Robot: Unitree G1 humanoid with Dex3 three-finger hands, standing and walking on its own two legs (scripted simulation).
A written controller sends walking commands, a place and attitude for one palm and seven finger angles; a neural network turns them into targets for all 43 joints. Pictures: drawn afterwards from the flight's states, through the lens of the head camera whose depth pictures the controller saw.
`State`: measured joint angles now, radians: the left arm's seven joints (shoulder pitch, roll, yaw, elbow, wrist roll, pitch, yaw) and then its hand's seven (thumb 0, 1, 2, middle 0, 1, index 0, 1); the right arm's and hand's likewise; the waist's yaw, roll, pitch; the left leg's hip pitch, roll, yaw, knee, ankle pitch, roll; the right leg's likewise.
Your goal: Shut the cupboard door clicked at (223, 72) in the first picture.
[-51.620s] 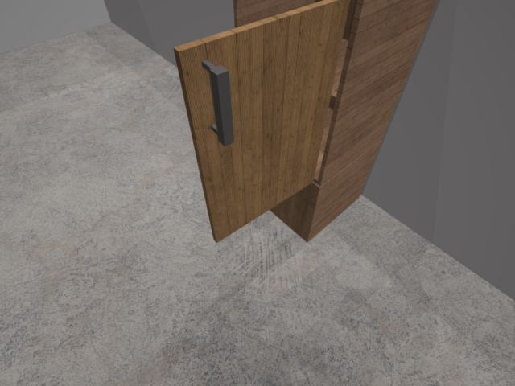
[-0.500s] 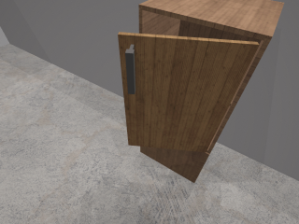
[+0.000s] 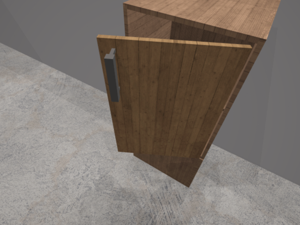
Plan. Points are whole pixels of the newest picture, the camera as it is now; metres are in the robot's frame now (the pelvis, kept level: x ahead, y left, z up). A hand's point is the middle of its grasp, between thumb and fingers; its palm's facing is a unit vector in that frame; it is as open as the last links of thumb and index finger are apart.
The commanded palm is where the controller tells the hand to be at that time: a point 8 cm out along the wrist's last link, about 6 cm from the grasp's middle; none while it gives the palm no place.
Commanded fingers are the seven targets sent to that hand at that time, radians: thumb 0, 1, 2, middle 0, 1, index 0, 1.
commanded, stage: come to a stop and stand still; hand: left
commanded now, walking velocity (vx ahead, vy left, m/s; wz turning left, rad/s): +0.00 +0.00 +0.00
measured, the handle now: (114, 76) +0.49 +0.14 +0.15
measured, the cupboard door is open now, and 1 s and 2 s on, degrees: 27 27 27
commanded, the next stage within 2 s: look again from close up in 0.98 s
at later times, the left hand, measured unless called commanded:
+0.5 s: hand out of the picture +0.05 +0.21 -0.17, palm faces +0.02 -0.96 -0.26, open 7.3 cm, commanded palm none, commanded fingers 0.00 0.90 0.90 -0.20 -0.30 -0.20 -0.30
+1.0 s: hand out of the picture -0.03 +0.25 -0.16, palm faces -0.03 -0.96 -0.28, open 7.4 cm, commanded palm none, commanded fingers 0.00 0.90 0.90 -0.20 -0.30 -0.20 -0.30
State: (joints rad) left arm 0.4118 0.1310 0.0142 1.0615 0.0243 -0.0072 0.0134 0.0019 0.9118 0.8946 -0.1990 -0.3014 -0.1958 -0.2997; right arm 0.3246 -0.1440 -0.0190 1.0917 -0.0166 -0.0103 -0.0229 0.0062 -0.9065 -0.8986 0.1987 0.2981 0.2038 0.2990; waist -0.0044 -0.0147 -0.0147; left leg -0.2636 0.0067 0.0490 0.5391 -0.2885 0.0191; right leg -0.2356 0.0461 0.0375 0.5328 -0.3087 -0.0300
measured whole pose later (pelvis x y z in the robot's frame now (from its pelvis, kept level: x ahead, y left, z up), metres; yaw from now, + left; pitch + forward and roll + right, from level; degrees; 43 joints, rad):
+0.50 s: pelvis +0.00 +0.01 +0.00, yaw -1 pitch +0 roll -1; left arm 0.26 0.19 0.02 0.96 0.02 -0.02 0.07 0.01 0.92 0.89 -0.20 -0.30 -0.20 -0.30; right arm 0.18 -0.16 -0.03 0.98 0.00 0.02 -0.02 0.01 -0.91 -0.90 0.20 0.30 0.20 0.30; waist 0.00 0.01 0.06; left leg -0.29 0.01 0.04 0.63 -0.36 0.02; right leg -0.23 0.05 0.04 0.55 -0.31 -0.01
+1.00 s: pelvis -0.04 +0.04 +0.00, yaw -1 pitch -1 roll +0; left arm 0.31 0.24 0.00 1.03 0.02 0.01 0.02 0.00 0.91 0.89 -0.20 -0.30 -0.20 -0.30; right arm 0.26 -0.27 -0.02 1.03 -0.02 0.00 0.00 0.01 -0.90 -0.90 0.20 0.30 0.21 0.30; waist 0.00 0.02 0.03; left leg -0.27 -0.05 0.07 0.46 -0.18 0.07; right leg -0.26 0.00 0.08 0.51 -0.26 0.00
